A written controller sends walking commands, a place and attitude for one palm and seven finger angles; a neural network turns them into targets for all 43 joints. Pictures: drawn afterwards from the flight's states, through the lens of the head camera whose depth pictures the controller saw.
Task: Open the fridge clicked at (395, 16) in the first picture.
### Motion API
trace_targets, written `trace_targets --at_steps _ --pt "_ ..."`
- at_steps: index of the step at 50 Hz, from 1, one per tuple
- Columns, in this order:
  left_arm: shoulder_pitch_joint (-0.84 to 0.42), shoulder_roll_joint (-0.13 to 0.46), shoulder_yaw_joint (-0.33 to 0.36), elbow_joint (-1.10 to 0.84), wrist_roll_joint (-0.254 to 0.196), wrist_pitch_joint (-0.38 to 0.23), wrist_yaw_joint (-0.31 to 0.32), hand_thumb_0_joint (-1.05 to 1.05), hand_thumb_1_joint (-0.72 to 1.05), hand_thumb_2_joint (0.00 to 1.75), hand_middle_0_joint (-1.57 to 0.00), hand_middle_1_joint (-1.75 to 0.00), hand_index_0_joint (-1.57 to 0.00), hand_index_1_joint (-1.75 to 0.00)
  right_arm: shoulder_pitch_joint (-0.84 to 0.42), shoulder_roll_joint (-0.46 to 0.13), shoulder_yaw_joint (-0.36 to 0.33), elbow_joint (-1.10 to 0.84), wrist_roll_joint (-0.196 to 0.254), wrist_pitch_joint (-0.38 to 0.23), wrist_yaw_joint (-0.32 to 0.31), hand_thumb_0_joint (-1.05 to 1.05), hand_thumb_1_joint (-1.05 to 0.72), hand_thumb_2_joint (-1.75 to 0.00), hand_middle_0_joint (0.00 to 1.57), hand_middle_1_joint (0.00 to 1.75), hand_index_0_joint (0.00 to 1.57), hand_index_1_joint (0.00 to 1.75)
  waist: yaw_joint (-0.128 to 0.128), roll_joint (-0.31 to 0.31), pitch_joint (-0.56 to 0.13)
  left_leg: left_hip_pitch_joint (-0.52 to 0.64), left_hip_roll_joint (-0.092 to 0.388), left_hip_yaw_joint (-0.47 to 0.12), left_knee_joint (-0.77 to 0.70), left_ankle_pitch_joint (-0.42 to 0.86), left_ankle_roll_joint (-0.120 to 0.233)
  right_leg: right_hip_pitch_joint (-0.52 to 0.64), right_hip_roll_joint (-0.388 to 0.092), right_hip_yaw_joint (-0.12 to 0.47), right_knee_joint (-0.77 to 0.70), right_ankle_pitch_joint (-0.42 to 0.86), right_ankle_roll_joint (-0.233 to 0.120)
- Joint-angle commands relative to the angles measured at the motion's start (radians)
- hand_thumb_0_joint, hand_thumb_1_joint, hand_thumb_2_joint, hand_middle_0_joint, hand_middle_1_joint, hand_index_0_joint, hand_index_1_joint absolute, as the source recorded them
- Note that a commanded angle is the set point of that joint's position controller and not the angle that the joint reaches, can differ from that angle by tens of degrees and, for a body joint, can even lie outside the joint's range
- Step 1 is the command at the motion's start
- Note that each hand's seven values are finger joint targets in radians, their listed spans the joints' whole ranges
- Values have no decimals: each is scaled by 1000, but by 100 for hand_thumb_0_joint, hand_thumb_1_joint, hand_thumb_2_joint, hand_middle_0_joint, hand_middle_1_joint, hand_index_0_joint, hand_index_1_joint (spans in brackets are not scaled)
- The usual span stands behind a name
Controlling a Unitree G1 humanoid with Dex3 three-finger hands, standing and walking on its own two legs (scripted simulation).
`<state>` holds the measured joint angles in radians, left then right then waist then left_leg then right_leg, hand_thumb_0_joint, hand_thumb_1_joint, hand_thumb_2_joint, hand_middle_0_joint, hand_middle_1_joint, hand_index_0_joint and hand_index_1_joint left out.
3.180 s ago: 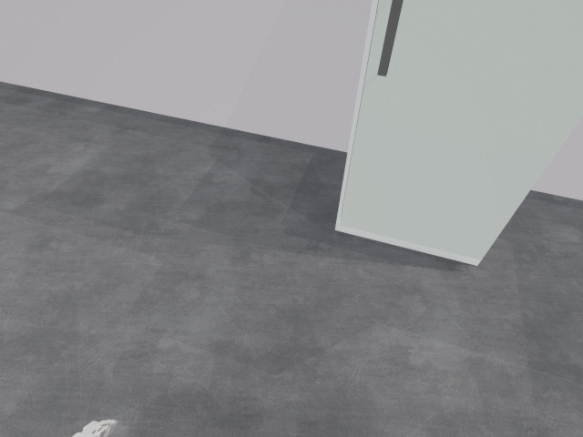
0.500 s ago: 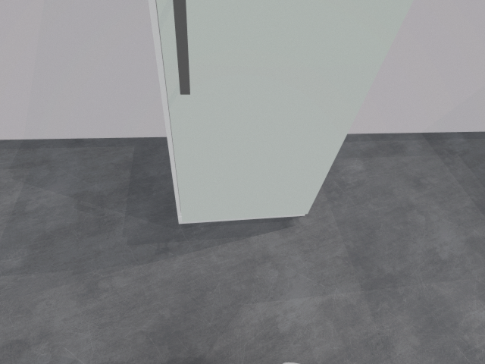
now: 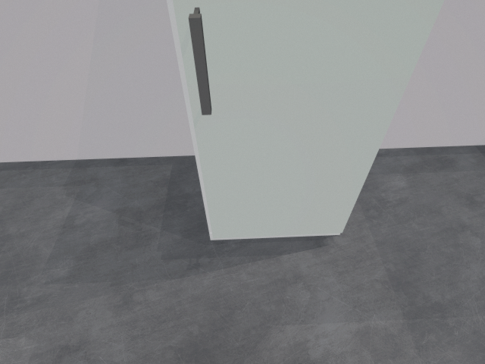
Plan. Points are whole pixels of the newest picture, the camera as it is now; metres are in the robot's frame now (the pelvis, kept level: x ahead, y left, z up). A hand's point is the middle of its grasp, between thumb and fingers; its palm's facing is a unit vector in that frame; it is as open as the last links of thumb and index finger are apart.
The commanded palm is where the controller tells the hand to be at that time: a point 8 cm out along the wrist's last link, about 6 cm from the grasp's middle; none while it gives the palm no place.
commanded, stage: take the last steps up to it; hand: left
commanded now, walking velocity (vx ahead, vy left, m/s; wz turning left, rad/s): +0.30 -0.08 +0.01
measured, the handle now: (202, 65) +0.72 +0.12 +0.15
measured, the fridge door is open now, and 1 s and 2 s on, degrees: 0 0 0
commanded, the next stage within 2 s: come to a stop and stand still in 0.74 s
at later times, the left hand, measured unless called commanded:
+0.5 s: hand out of the picture +0.08 +0.21 -0.17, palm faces +0.04 -0.99 -0.16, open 7.4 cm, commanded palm none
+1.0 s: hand (202, 299) +0.29 +0.11 -0.17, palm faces +0.03 -0.98 -0.22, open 7.2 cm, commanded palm none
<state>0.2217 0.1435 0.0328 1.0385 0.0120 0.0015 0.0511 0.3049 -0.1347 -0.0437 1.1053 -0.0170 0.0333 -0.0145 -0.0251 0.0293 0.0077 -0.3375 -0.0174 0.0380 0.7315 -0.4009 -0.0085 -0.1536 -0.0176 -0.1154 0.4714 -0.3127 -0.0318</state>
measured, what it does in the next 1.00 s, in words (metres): walks ahead: left foot, then right foot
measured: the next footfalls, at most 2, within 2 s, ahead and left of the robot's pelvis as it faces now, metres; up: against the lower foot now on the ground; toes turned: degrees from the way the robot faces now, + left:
left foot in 0.20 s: +0.05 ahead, +0.14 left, +0.00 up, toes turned +8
right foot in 0.66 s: +0.28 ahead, -0.14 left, +0.00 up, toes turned -11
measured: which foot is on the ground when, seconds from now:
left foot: up 0.00-0.18, down 0.20-0.68, up 0.70-1.00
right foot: down 0.00-0.22, up 0.24-0.64, down 0.66-1.00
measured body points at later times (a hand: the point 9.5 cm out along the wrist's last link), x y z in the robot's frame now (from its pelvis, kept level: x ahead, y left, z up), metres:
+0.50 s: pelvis +0.09 +0.02 +0.01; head +0.10 +0.04 +0.46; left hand +0.08 +0.26 -0.16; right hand +0.03 -0.19 -0.14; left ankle +0.01 +0.14 -0.74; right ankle +0.14 -0.12 -0.67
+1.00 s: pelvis +0.24 -0.07 +0.00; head +0.26 -0.08 +0.45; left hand +0.29 +0.16 -0.15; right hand +0.30 -0.30 -0.16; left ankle +0.29 +0.05 -0.71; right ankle +0.24 -0.13 -0.74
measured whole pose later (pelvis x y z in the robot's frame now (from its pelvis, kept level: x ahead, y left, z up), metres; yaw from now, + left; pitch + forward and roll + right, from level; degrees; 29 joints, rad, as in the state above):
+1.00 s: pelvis +0.24 -0.07 +0.00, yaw -2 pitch -1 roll -1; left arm 0.22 0.14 0.03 1.07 0.02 -0.04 0.04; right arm 0.17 -0.17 -0.05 1.05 -0.01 -0.01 -0.03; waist 0.01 0.04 0.04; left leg -0.43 0.08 0.07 0.78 -0.32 -0.04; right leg -0.19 0.04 -0.19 0.44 -0.24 -0.10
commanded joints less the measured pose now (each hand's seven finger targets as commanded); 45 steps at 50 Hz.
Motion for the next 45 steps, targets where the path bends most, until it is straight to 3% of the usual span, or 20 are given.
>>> trace_targets --at_steps 1,5,8,9,10,11,12,14,18,24,29,30,32,33,34,35,36,38,40,45 --pt "119 113 20 -2 12 -29 -8 0 90 90 -20 -30 -20 -30 -10 -47 -11 -65 -6 -17 7 0 -90 -90 20 30 20 30 33 -153 76 -147 66 9 151 -38 -7 52 -264 205 -214 277 -120" --pt "172 141 29 31 22 -37 -23 0 90 90 -20 -30 -20 -30 -85 -50 -12 -99 -10 -35 18 0 -90 -90 20 30 20 30 53 -161 116 -90 87 45 15 -51 4 -19 -273 245 -243 14 -142" --pt "141 146 33 38 12 -32 -34 0 90 90 -20 -30 -20 -30 14 -54 -8 -71 -10 -52 15 0 -90 -90 20 30 20 30 -2 -129 96 183 54 111 -226 94 3 -167 -193 153 -158 -116 -83" --pt "140 124 28 37 6 -30 -40 0 90 90 -20 -30 -20 -30 79 -89 -13 -45 -9 -60 7 0 -90 -90 20 30 20 30 -28 -40 71 312 83 72 -288 87 7 -245 -151 116 -61 -134 -53" --pt "133 81 19 20 2 -28 -49 0 90 90 -20 -30 -20 -30 158 -169 -35 -24 -15 -67 -1 0 -90 -90 20 30 20 30 -66 173 58 407 257 -186 -400 -56 66 -387 -66 40 155 -142 -3" --pt "80 61 15 -19 7 -30 -56 0 90 90 -20 -30 -20 -30 248 -254 -58 -16 -20 -66 -7 0 -90 -90 20 30 20 30 -100 298 55 417 446 -431 -547 -173 154 -495 -8 -29 389 -241 23" --pt "23 91 25 -46 20 -23 -58 0 90 90 -20 -30 -20 -30 238 -271 -59 -20 -21 -64 -12 0 -90 -90 20 30 20 30 -102 204 101 345 494 -463 -596 -220 194 -531 -46 50 522 -255 11" --pt "26 92 34 -16 26 -15 -67 0 90 90 -20 -30 -20 -30 148 -191 -34 -35 -16 -75 -23 0 -90 -90 20 30 20 30 -57 139 182 233 433 -343 -606 -117 166 -545 -95 108 634 -112 12" --pt "133 50 33 30 21 -7 -82 0 90 90 -20 -30 -20 -30 72 -148 -18 -53 -9 -99 -25 0 -90 -90 20 30 20 30 19 89 127 205 329 -90 -584 145 128 -453 -106 84 603 60 45" --pt "10 43 32 -18 16 -2 -83 0 90 90 -20 -30 -20 -30 158 -131 -24 -11 -10 -100 -23 0 -90 -90 20 30 20 30 -4 98 150 271 320 -2 -564 323 140 -494 -113 40 408 121 62" --pt "-60 51 35 -43 9 -17 -82 0 90 90 -20 -30 -20 -30 163 -148 -36 4 -21 -91 -19 0 -90 -90 20 30 20 30 -16 123 146 258 336 23 -486 415 130 -341 -73 -9 182 85 27" --pt "-41 56 39 -37 10 -21 -81 0 90 90 -20 -30 -20 -30 159 -150 -38 6 -21 -88 -19 0 -90 -90 20 30 20 30 -4 129 136 225 336 23 -451 432 124 -265 -57 -17 154 92 17" --pt "158 106 54 27 15 -39 -73 0 90 90 -20 -30 -20 -30 135 -146 -38 8 -12 -87 -14 0 -90 -90 20 30 20 30 96 30 21 172 270 87 -195 523 74 24 -15 -33 34 157 -3" --pt "287 184 74 68 21 -54 -62 0 90 90 -20 -30 -20 -30 160 -111 -30 5 -2 -87 -4 0 -90 -90 20 30 20 30 147 -134 -92 10 197 147 73 353 36 256 -157 129 -9 134 -50" --pt "354 287 94 83 15 -59 -49 0 90 90 -20 -30 -20 -30 203 -40 -12 -23 11 -86 -2 0 -90 -90 20 30 20 30 138 -385 -212 -178 55 125 396 -189 4 397 -402 492 -116 213 -146" --pt "342 280 89 76 -2 -55 -41 0 90 90 -20 -30 -20 -30 132 -71 -15 -45 12 -76 -6 0 -90 -90 20 30 20 30 149 -279 -187 -207 74 1 526 -215 30 316 -408 504 -177 218 -172" --pt "244 229 82 64 -1 -55 -34 0 90 90 -20 -30 -20 -30 101 -60 -25 -42 11 -69 -2 0 -90 -90 20 30 20 30 111 -294 -133 -207 112 -22 574 -116 35 221 -359 430 -203 196 -136" --pt "101 146 48 19 0 -57 -30 0 90 90 -20 -30 -20 -30 67 -53 -23 -33 0 -68 1 0 -90 -90 20 30 20 30 57 -114 -19 -196 159 -28 553 12 24 42 -308 280 -195 256 -128" --pt "60 100 29 10 6 -69 -25 0 90 90 -20 -30 -20 -30 97 -24 -17 -20 -9 -50 1 0 -90 -90 20 30 20 30 10 -71 5 -135 161 -13 476 55 10 -66 -275 172 -219 361 -119" --pt "48 68 6 10 11 -67 -15 0 90 90 -20 -30 -20 -30 76 13 11 -22 -1 -32 -8 0 -90 -90 20 30 20 30 -8 -71 4 -51 137 14 165 67 -28 -86 -246 88 -183 720 -134"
